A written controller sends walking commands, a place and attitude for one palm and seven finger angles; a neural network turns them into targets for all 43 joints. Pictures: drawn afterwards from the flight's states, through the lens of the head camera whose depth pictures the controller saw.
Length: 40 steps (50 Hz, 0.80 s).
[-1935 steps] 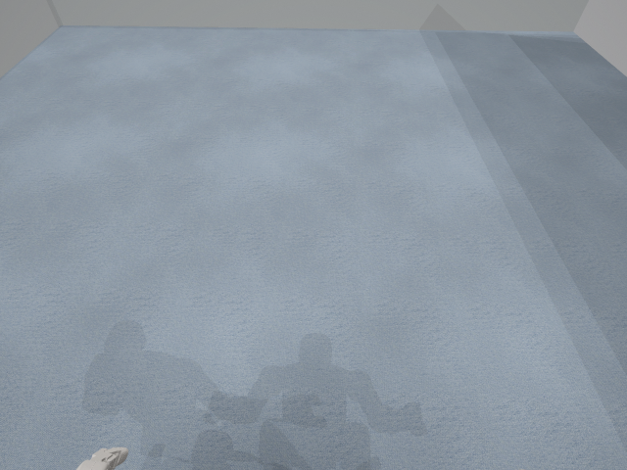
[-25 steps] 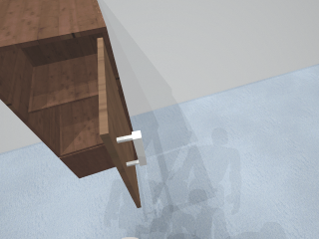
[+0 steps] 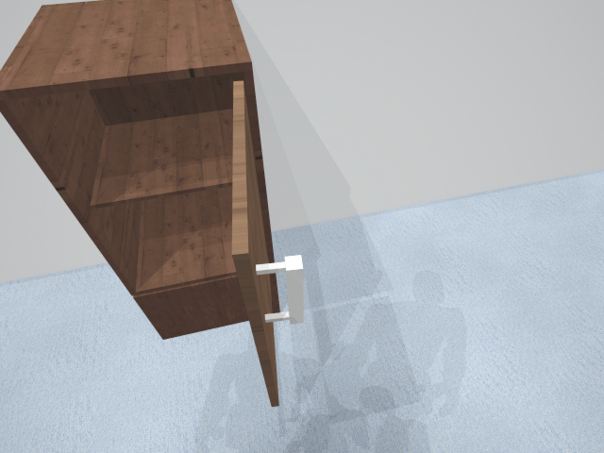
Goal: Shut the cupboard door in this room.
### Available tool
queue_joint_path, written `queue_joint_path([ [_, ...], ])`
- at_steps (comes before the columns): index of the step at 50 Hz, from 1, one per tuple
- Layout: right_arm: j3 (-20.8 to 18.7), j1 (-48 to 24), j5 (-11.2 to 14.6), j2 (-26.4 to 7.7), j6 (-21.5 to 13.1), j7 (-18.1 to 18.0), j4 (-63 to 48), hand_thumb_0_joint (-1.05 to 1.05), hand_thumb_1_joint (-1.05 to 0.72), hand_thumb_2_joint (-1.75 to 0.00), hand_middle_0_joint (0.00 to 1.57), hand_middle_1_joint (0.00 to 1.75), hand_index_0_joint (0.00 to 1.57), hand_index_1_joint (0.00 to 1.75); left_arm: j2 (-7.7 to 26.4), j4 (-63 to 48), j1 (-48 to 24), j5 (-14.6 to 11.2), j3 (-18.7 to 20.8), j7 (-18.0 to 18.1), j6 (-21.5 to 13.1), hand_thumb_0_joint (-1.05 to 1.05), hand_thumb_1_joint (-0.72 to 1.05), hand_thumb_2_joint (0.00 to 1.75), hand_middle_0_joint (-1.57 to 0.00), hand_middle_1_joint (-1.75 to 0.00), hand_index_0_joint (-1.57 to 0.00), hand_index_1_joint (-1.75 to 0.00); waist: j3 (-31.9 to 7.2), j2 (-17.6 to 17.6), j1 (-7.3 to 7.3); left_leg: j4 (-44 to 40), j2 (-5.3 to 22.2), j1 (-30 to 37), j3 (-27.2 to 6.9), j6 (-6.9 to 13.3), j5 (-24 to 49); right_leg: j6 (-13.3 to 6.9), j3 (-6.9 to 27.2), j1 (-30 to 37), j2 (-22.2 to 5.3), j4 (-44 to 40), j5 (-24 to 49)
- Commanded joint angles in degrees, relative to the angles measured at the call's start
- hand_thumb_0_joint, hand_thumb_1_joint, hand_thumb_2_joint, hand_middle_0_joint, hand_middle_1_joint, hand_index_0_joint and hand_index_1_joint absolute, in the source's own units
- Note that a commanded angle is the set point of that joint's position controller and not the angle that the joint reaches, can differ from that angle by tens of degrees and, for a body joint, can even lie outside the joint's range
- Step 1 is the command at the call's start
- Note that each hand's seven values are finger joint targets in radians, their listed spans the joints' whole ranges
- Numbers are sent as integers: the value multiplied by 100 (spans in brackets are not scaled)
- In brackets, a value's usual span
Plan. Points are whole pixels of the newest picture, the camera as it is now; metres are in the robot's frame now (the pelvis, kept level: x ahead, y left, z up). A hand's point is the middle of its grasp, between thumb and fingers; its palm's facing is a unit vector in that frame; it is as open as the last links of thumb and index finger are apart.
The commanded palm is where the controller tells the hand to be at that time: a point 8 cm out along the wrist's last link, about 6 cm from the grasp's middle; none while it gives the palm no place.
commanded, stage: stand and wait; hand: left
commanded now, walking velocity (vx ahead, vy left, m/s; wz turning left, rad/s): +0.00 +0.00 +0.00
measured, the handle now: (281, 294) +0.34 +0.06 -0.01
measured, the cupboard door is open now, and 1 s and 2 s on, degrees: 83 83 83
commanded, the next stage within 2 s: turn or walk to find it in 0.42 s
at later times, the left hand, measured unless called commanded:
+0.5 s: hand out of the picture +0.00 +0.16 -0.17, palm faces +0.04 -0.98 -0.19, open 7.3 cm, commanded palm none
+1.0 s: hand out of the picture +0.01 +0.18 -0.17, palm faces +0.16 -0.96 -0.24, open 7.3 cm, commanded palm none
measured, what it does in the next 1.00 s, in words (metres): stands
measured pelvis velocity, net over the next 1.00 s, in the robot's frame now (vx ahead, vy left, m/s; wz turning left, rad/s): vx -0.01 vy -0.01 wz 0.12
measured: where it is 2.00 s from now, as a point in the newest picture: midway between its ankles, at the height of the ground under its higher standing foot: outside the picture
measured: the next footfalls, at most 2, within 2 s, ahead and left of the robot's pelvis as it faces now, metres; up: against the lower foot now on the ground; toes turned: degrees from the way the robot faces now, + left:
none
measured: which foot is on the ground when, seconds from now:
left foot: down 0.00-1.00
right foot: down 0.00-1.00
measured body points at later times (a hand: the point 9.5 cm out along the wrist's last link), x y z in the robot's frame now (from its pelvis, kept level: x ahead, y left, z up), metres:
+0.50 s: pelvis +0.00 -0.01 +0.01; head +0.02 -0.01 +0.46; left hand +0.00 +0.22 -0.15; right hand -0.01 -0.22 -0.16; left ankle -0.02 +0.12 -0.73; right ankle -0.02 -0.12 -0.73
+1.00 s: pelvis -0.01 -0.01 +0.00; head +0.02 -0.02 +0.45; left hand +0.00 +0.23 -0.15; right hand +0.06 -0.24 -0.16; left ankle -0.02 +0.12 -0.73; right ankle -0.03 -0.12 -0.74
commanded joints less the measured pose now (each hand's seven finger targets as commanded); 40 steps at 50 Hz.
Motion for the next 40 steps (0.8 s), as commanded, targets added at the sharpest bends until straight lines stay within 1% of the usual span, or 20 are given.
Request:
queue_joint_path([
  [1, -13, 422, -36, -459, -115, 5, -106, 0, -90, -90, 20, 30, 20, 30, 761, -268, 142, -34, 139, 80, -75, 0, 90, 90, -20, -30, -20, -30, -63, -179, -46, -418, 555, 109, -427, 98, 1827, -89, 378, 14, -487, -525, 1520],
  [3, -4, 402, -29, -474, -142, -9, -80, 0, -90, -90, 20, 30, 20, 30, 702, -222, 236, -33, 117, 88, -87, 0, 90, 90, -20, -30, -20, -30, -172, -44, 6, -442, 600, 115, -473, 123, 2043, -53, 345, 221, -436, -555, 1640],
  [4, -2, 405, -27, -463, -146, -13, -69, 0, -90, -90, 20, 30, 20, 30, 702, -197, 270, -36, 103, 90, -97, 0, 90, 90, -20, -30, -20, -30, -191, -109, 15, -443, 594, 155, -435, 109, 2033, -65, 372, 238, -442, -590, 1712],
  [7, 29, 492, -29, -420, -147, -23, -9, 0, -90, -90, 20, 30, 20, 30, 677, -177, 250, -44, 87, 90, -98, 0, 90, 90, -20, -30, -20, -30, -71, -19, 12, -567, 572, 86, -416, 81, 1863, -89, 367, 318, -426, -713, 1627],
  [9, 44, 556, -24, -415, -159, -32, 28, 0, -90, -90, 20, 30, 20, 30, 691, -149, 262, -49, 74, 86, -111, 0, 90, 90, -20, -30, -20, -30, -81, -27, 1, -607, 566, 123, -402, 73, 1913, -100, 368, 397, -429, -766, 1737],
  [10, 50, 598, -19, -393, -152, -32, 48, 0, -90, -90, 20, 30, 20, 30, 668, -152, 257, -49, 67, 91, -104, 0, 90, 90, -20, -30, -20, -30, 29, -87, 9, -669, 570, 56, -408, 78, 1789, -104, 355, 396, -400, -812, 1606],
  [16, 83, 751, -15, -365, -182, -45, 115, 0, -90, -90, 20, 30, 20, 30, 634, -106, 363, -57, 51, 84, -131, 0, 90, 90, -20, -30, -20, -30, 59, -28, 14, -825, 552, 97, -378, 83, 1619, -125, 383, 483, -381, -991, 1527],
  [18, 84, 760, -13, -365, -181, -48, 126, 0, -90, -90, 20, 30, 20, 30, 627, -82, 405, -59, 38, 81, -136, 0, 90, 90, -20, -30, -20, -30, 135, -119, 12, -871, 548, 124, -367, 83, 1463, -127, 409, 403, -367, -1062, 1403],
  [21, 88, 853, -10, -336, -195, -53, 167, 0, -90, -90, 20, 30, 20, 30, 611, -70, 442, -58, 41, 82, -149, 0, 90, 90, -20, -30, -20, -30, 117, -95, 10, -921, 547, 100, -358, 94, 1425, -142, 410, 471, -358, -1102, 1388],
  [22, 84, 883, -15, -310, -191, -49, 160, 0, -90, -90, 20, 30, 20, 30, 597, -87, 452, -61, 56, 88, -144, 0, 90, 90, -20, -30, -20, -30, 96, -146, -2, -864, 538, 73, -369, 88, 1511, -137, 364, 499, -370, -1027, 1461],
  [24, 70, 874, -16, -315, -167, -50, 123, 0, -90, -90, 20, 30, 20, 30, 612, -110, 473, -65, 96, 99, -118, 0, 90, 90, -20, -30, -20, -30, 18, -57, 6, -742, 531, 24, -387, 88, 1656, -124, 288, 522, -409, -867, 1529],
  [28, 13, 803, -26, -368, -85, -36, -8, 0, -90, -90, 20, 30, 20, 30, 651, -217, 407, -52, 187, 108, -49, 0, 90, 90, -20, -30, -20, -30, 195, -2, 21, -589, 535, -418, -535, 130, 1437, -95, 136, 368, -441, -632, 1076],
  [31, -34, 738, -38, -390, -40, -16, -143, 0, -90, -90, 20, 30, 20, 30, 717, -314, 399, -34, 248, 105, -18, 0, 90, 90, -20, -30, -20, -30, 128, -111, 45, -372, 474, -728, -623, 160, 1273, -129, 157, 349, -546, -547, 828],
  [32, -51, 700, -42, -385, -28, -9, -187, 0, -90, -90, 20, 30, 20, 30, 752, -345, 397, -27, 277, 103, -14, 0, 90, 90, -20, -30, -20, -30, 143, -244, 54, -219, 413, -823, -573, 146, 1167, -164, 192, 312, -651, -597, 732],
  [34, -89, 701, -48, -350, 6, 6, -272, 0, -90, -90, 20, 30, 20, 30, 882, -430, 349, -9, 332, 99, -2, 0, 90, 90, -20, -30, -20, -30, 92, -565, 41, 257, 272, -925, -369, 99, 915, -342, 363, 206, -1007, -789, 543],
  [36, -129, 744, -63, -343, 37, 20, -359, 0, -90, -90, 20, 30, 20, 30, 990, -550, 175, 11, 384, 105, 15, 0, 90, 90, -20, -30, -20, -30, 44, -705, -21, 684, 272, -846, -202, 59, 709, -522, 444, -30, -1313, -843, 483],
  [37, -128, 791, -69, -333, 35, 30, -370, 0, -90, -90, 20, 30, 20, 30, 989, -594, 74, 17, 382, 103, 13, 0, 90, 90, -20, -30, -20, -30, -11, -633, -80, 670, 294, -691, -224, 51, 739, -532, 392, -167, -1315, -758, 517],
  [38, -124, 836, -70, -329, 18, 37, -364, 0, -90, -90, 20, 30, 20, 30, 951, -623, -16, 17, 375, 96, 16, 0, 90, 90, -20, -30, -20, -30, -55, -488, -115, 471, 338, -546, -375, 80, 914, -456, 249, -282, -1167, -568, 507],
  [39, -122, 853, -79, -378, -9, 43, -367, 0, -90, -90, 20, 30, 20, 30, 872, -639, -44, 10, 367, 84, 26, 0, 90, 90, -20, -30, -20, -30, -57, -166, -127, 115, 468, -475, -633, 147, 1130, -295, 21, -389, -876, -284, 350],
  [40, -123, 875, -91, -491, -46, 41, -355, 0, -90, -90, 20, 30, 20, 30, 696, -626, -71, -8, 322, 76, 39, 0, 90, 90, -20, -30, -20, -30, -23, 513, -132, -440, 704, -547, -1297, 305, 1385, -83, -208, -362, -397, 194, 170],
])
